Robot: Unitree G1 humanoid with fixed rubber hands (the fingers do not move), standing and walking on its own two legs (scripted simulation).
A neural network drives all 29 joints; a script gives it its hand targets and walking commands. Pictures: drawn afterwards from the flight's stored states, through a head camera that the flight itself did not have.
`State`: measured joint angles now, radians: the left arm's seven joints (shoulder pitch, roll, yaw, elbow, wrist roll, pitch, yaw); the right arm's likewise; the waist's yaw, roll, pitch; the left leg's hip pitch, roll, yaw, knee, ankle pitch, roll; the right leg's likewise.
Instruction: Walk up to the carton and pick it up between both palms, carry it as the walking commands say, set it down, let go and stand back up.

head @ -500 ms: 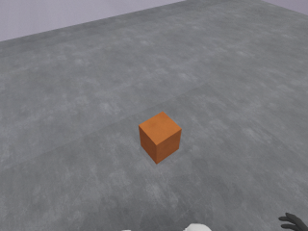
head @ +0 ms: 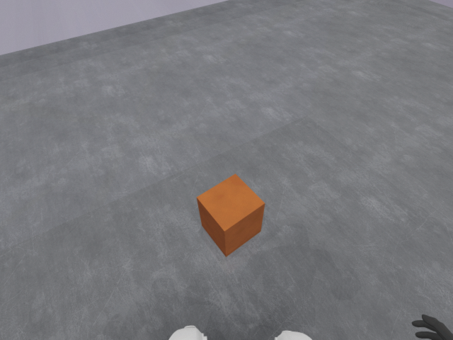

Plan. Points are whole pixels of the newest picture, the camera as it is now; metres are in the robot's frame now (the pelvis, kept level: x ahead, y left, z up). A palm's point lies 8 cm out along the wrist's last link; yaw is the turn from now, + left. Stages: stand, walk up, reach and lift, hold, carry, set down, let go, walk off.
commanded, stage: walk up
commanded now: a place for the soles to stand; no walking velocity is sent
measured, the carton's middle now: (230, 215) +0.70 +0.05 -0.61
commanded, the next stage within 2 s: none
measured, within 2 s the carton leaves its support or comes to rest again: neither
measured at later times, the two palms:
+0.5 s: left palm (85, 325) +0.15 +0.29 -0.08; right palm out of the picture +0.20 -0.39 -0.07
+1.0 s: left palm (126, 286) +0.22 +0.24 -0.08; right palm out of the picture +0.23 -0.44 -0.08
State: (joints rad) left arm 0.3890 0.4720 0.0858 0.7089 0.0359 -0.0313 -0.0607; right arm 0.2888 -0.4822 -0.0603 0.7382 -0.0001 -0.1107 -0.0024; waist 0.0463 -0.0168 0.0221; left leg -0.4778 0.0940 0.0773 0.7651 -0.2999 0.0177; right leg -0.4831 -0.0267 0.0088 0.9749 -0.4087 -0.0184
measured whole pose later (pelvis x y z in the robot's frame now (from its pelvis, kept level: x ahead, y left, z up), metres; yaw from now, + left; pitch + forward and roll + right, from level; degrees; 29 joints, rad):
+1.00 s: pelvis +0.13 -0.09 -0.01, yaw +0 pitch +0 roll +2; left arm 0.26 0.45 0.09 0.71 0.04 0.01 -0.04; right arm 0.30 -0.49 -0.05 0.76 0.00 -0.07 -0.05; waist 0.02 -0.03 0.04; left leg -0.45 0.07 0.02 0.84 -0.40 -0.01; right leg -0.49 -0.03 -0.02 0.95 -0.49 -0.04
